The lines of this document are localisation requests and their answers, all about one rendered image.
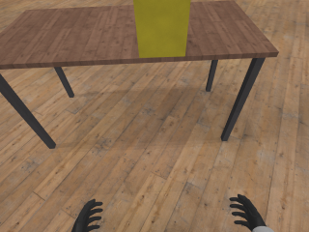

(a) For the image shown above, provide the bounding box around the carton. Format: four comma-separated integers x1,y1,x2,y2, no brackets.
133,0,191,58

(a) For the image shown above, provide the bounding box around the table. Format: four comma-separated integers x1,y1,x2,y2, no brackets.
0,0,279,149

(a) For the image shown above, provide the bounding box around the robot left hand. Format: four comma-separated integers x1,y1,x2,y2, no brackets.
71,198,103,232

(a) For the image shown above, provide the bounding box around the robot right hand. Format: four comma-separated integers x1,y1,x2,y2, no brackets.
229,194,267,232

